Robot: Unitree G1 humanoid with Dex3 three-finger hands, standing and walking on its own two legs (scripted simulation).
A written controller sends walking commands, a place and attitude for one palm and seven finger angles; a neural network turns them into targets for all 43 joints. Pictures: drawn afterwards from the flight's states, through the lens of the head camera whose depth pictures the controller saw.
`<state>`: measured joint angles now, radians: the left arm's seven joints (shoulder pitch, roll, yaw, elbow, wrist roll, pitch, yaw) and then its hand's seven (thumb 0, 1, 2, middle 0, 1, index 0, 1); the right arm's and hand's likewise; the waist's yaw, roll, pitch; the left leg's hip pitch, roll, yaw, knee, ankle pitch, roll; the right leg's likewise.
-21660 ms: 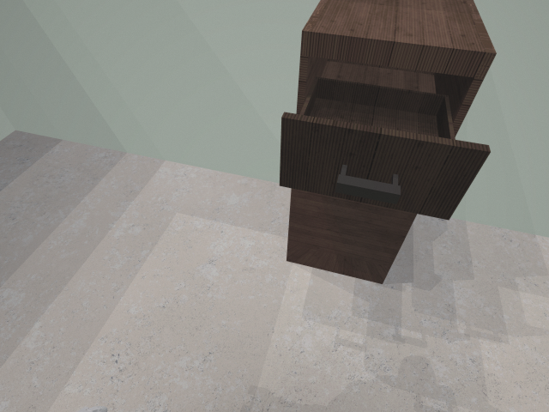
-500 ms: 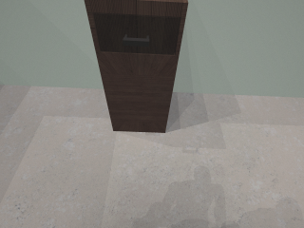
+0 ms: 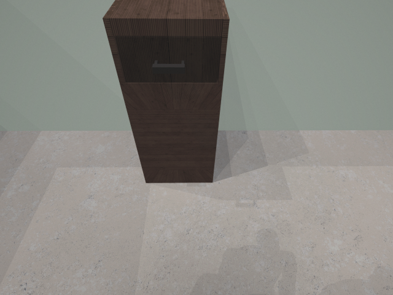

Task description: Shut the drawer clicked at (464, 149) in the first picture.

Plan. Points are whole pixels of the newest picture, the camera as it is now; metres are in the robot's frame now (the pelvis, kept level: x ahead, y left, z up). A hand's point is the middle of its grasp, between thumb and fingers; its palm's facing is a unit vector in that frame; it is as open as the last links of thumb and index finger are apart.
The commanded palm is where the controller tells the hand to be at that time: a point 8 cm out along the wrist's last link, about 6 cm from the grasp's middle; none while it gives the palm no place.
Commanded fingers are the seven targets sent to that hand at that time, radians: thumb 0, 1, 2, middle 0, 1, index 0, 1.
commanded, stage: let the arm hang, fingers relaxed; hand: left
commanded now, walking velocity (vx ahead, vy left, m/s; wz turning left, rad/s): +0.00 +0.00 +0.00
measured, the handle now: (169, 65) +0.85 +0.14 +0.04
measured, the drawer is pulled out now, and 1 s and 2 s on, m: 0.00 0.00 0.00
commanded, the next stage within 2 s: look to check the result in 0.14 s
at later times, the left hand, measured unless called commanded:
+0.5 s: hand out of the picture -0.02 +0.15 -0.17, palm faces +0.04 -0.98 -0.18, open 7.4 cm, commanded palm none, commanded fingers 0.00 0.90 0.90 -0.20 -0.30 -0.20 -0.30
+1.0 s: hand out of the picture +0.02 +0.14 -0.17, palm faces +0.04 -0.98 -0.19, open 7.4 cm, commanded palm none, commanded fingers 0.00 0.90 0.90 -0.20 -0.30 -0.20 -0.30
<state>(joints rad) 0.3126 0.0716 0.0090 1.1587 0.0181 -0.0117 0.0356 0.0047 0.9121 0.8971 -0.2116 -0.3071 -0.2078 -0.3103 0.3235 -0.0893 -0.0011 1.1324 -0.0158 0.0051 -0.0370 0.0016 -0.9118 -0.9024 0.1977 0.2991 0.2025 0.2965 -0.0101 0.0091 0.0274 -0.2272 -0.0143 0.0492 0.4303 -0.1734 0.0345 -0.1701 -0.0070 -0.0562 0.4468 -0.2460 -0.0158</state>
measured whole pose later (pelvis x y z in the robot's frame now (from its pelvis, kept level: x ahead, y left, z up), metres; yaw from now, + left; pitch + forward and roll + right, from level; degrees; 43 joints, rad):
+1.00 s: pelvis +0.03 -0.02 +0.00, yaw +0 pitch -2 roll +0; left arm 0.26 0.13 0.02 1.17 0.01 -0.02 0.03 0.00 0.91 0.90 -0.20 -0.29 -0.20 -0.30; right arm 0.25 -0.15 0.00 1.15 -0.01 0.00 -0.04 0.00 -0.91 -0.90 0.20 0.30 0.20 0.30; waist -0.01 0.01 0.06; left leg -0.17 0.01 0.03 0.39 -0.19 0.00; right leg -0.10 0.02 -0.07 0.38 -0.26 -0.05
